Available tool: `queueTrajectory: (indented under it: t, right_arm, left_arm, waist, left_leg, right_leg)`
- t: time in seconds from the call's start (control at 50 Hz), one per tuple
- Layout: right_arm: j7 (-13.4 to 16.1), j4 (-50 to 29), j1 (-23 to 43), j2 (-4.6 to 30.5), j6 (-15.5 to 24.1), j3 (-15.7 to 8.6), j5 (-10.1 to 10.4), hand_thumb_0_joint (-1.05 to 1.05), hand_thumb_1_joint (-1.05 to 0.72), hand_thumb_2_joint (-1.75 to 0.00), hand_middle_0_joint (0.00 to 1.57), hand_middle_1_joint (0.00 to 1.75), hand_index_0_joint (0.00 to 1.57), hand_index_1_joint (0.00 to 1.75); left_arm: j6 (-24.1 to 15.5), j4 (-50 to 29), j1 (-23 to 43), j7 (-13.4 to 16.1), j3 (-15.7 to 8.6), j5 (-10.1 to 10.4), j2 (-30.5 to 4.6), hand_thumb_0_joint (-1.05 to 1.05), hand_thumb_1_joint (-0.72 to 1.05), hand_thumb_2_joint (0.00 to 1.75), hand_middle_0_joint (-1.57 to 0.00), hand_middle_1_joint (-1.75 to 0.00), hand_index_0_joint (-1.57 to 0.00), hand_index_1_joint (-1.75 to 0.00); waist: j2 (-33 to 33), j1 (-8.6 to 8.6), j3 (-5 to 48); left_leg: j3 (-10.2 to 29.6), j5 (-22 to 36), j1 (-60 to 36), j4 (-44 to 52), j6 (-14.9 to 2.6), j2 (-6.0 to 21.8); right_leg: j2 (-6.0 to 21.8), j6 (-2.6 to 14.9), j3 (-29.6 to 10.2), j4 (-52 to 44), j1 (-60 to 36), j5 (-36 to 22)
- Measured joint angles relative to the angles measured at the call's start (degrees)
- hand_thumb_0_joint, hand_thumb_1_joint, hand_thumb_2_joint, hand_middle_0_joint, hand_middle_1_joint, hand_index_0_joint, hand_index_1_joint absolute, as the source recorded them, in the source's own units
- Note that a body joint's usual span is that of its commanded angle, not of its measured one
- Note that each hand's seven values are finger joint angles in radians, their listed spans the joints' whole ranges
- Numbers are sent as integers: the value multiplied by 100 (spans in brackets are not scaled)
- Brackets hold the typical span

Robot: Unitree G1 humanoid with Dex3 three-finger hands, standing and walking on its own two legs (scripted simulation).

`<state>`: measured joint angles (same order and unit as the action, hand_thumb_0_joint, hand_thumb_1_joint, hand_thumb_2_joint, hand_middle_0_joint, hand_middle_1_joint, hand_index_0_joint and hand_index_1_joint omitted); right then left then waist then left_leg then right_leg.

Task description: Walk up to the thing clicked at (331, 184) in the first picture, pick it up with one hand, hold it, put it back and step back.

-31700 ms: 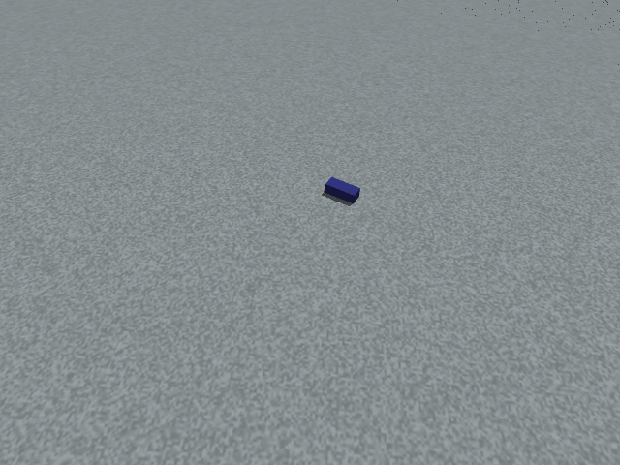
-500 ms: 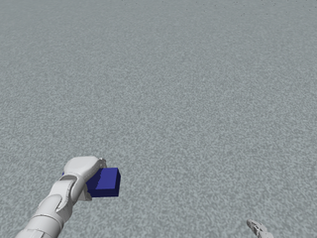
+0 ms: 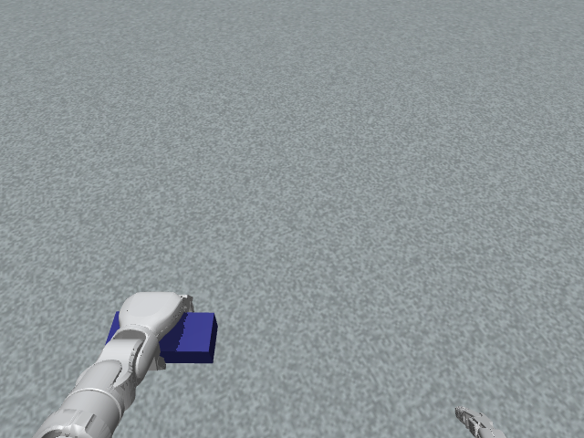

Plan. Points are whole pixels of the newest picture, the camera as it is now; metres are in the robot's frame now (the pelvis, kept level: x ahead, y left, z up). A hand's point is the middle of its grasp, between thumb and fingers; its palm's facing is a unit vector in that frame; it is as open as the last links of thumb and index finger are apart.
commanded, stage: crouch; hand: left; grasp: from above
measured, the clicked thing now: (164, 337) +0.30 +0.22 -0.12
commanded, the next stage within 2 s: lower in 1.52 s
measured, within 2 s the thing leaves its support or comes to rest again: neither
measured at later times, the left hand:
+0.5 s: hand (192, 355) +0.33 +0.23 -0.34, palm faces -0.46 +0.03 -0.89, open 9.7 cm
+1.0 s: hand (208, 365) +0.35 +0.23 -0.50, palm faces -0.47 -0.01 -0.88, open 9.7 cm
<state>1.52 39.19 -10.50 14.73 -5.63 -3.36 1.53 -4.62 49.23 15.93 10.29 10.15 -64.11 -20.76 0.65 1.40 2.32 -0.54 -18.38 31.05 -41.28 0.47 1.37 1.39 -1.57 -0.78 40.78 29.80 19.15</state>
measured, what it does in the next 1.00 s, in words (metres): lowers itself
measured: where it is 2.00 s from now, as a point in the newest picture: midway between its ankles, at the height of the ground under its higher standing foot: outside the picture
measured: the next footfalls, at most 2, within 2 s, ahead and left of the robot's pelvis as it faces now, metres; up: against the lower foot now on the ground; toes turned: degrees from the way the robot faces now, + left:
none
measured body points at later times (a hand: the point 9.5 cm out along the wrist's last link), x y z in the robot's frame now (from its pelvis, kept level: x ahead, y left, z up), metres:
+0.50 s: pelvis -0.06 +0.01 -0.20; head +0.11 +0.02 +0.22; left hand +0.35 +0.22 -0.29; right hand -0.01 -0.28 -0.33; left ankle +0.02 +0.12 -0.71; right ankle +0.01 -0.14 -0.71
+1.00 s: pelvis -0.07 +0.00 -0.32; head +0.15 +0.04 +0.07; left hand +0.37 +0.22 -0.45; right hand +0.00 -0.28 -0.45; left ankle +0.02 +0.12 -0.71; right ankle +0.01 -0.14 -0.71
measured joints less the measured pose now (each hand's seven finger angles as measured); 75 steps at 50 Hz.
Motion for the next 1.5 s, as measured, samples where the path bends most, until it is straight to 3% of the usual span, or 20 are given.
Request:
queueTrajectory:
  t: [0.14,0.24,0.36,0.54,0.66,0.76,0.88,1.24,1.5]
  right_arm:
    - [-98,90,-160,82,128,-146,-168,0,-90,-90,20,30,20,30]
    - [-72,222,-251,113,277,-194,-292,0,-90,-90,20,30,20,30]
    - [-30,380,-254,52,431,-201,-413,0,-90,-90,20,30,20,30]
    - [-141,446,-150,-116,654,-70,-545,0,-90,-90,20,30,20,30]
    - [-266,495,-18,-148,822,32,-634,0,-90,-90,20,30,20,30]
    - [-384,538,123,-136,907,66,-726,0,-90,-90,20,30,20,30]
    - [-515,490,257,-108,979,81,-798,0,-91,-90,20,30,20,30]
    - [-794,559,228,-20,970,118,-909,0,-91,-90,20,30,20,30]
    - [-846,638,282,-23,976,176,-961,0,-91,-90,20,30,20,30]
  left_arm:
    - [-45,925,655,737,-141,-381,46,0,-3,64,-71,-63,-73,-59]
    - [-32,1368,1106,1072,-315,-504,1,0,-3,64,-72,-63,-73,-58]
    - [15,1645,1580,1231,-578,-508,-152,0,-4,65,-72,-63,-74,-58]
    - [-94,1946,2065,1108,-816,-443,-415,0,-4,65,-72,-63,-74,-58]
    - [-349,2039,2274,1182,-913,-593,-579,0,-4,65,-72,-63,-74,-58]
    - [-387,2211,2483,1388,-980,-730,-675,0,-4,65,-72,-63,-74,-58]
    - [-269,2428,2699,1491,-1064,-744,-769,0,-4,65,-72,-63,-74,-58]
    - [-510,2708,2994,1433,-1322,-753,-1116,0,-4,65,-71,-64,-73,-59]
    - [-620,2980,3105,1572,-1439,-837,-1188,0,-3,64,-71,-64,-73,-59]
  waist:
    - [-39,156,375]
    - [14,311,656]
    - [121,486,874]
    - [211,598,911]
    - [164,653,904]
    - [91,698,873]
    - [38,790,765]
    - [-30,858,449]
    - [-74,912,317]
  left_leg:
    - [89,-611,1897,-1724,3,40]
    - [150,-1005,3359,-2990,-15,54]
    - [195,-1366,4928,-4343,-42,60]
    - [288,-1608,6677,-5790,-60,39]
    - [413,-1731,7598,-6587,-28,1]
    - [509,-1831,8146,-7134,-5,-15]
    - [571,-1901,8570,-7577,19,-31]
    - [696,-2036,9325,-8524,82,21]
    - [733,-2012,9729,-9024,107,11]
  right_leg:
    - [-43,-31,29,1651,1841,591]
    - [-68,-50,39,2882,3271,981]
    - [-93,-67,25,4222,4820,1343]
    - [-112,-83,43,5660,6527,1619]
    - [-109,-75,121,6429,7384,1774]
    - [-122,-80,180,6946,7889,1885]
    - [-132,-75,211,7376,8288,1967]
    - [-254,-70,250,8301,9080,2048]
    - [-297,-77,238,8809,9505,2015]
